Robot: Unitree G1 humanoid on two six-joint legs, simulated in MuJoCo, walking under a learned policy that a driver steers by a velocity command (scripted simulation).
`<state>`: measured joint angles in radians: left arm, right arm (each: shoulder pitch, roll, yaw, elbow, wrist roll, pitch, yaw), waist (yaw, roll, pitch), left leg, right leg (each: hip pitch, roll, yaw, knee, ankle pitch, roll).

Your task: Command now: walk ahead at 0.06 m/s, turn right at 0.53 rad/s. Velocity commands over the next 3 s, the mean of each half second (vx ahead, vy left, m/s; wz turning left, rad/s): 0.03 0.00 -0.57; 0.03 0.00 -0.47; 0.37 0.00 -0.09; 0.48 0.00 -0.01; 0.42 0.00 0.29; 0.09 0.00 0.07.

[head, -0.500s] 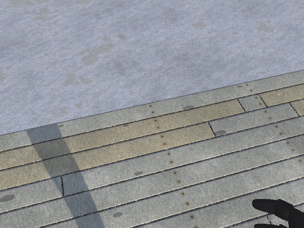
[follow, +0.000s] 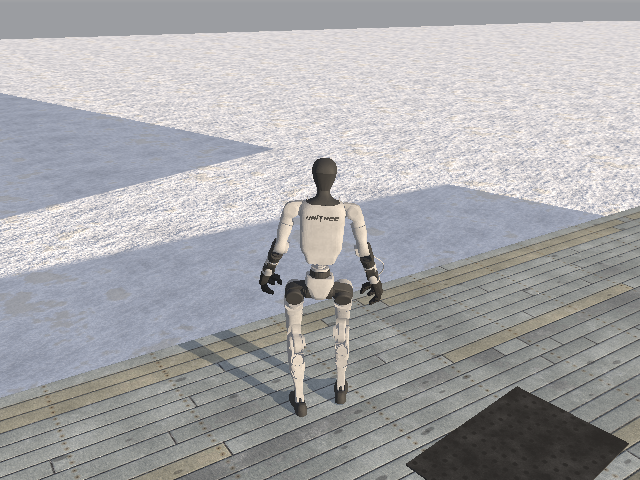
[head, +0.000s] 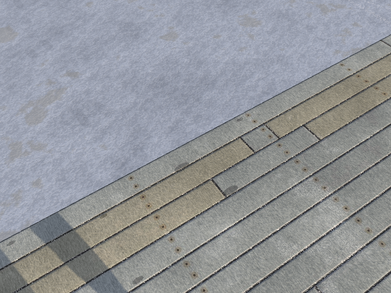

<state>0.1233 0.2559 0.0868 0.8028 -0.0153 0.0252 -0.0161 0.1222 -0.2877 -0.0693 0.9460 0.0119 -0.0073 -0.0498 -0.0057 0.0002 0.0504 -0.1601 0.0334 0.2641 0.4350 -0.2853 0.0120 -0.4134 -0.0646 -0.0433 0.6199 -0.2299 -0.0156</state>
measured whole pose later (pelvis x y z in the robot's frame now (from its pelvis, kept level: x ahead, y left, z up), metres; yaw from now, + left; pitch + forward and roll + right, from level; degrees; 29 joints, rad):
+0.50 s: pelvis +0.05 +0.02 +0.00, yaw -18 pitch +2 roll +0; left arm 0.13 0.32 0.10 0.72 -0.01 0.04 0.04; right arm 0.10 -0.29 -0.08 0.88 -0.01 -0.02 -0.02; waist 0.00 -0.03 0.03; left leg -0.31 -0.03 -0.05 0.50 -0.23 0.02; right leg -0.39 0.10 0.20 0.63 -0.34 -0.01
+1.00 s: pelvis +0.04 -0.02 +0.00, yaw -31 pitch +1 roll +1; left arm 0.19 0.27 0.06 0.69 0.00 0.02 0.00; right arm 0.17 -0.33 -0.07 0.88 0.01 0.00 0.00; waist -0.03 0.04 0.03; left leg -0.40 0.08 0.05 0.92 -0.49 -0.03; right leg -0.24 0.01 0.00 0.49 -0.26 -0.03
